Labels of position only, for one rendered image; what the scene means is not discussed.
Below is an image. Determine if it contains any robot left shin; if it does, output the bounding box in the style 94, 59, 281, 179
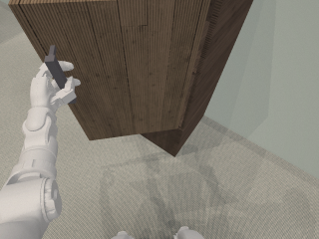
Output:
117, 231, 128, 236

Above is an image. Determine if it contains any left robot hand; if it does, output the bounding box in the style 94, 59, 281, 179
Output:
30, 60, 81, 114

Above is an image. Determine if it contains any cupboard door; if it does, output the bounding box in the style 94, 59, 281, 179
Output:
8, 0, 211, 141

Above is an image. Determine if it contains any handle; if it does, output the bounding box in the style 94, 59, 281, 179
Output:
44, 45, 77, 105

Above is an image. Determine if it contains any robot right shin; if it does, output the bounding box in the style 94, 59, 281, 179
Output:
177, 226, 189, 233

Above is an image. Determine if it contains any robot shin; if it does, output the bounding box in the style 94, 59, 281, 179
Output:
177, 226, 189, 233
117, 231, 128, 236

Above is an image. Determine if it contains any left robot forearm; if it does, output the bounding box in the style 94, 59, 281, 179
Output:
0, 107, 58, 192

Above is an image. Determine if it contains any robot left upper arm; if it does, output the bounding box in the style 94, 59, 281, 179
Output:
0, 177, 63, 239

